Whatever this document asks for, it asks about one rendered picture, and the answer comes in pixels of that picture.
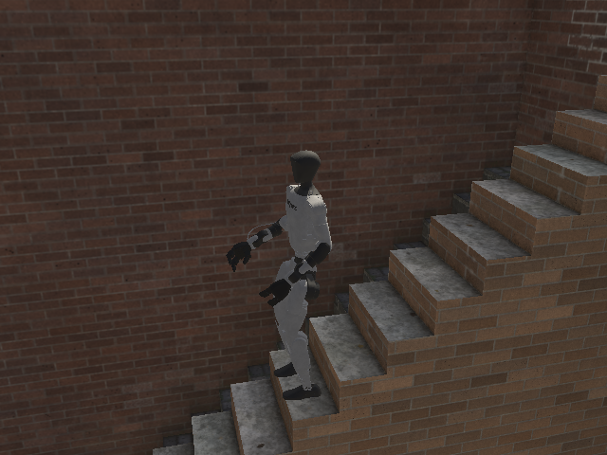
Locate robot left upper arm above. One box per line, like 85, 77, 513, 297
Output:
306, 196, 332, 254

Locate robot right foot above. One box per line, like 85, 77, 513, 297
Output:
274, 362, 310, 377

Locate robot right upper arm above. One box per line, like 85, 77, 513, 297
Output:
279, 185, 301, 231

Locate left robot forearm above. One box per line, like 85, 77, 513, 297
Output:
285, 243, 330, 286

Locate right robot forearm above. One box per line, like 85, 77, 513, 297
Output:
247, 218, 282, 249

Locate robot right hand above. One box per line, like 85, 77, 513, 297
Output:
226, 242, 251, 272

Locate humanoid robot torso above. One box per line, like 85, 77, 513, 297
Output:
286, 183, 323, 280

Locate robot left hand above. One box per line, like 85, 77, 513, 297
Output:
259, 279, 291, 307

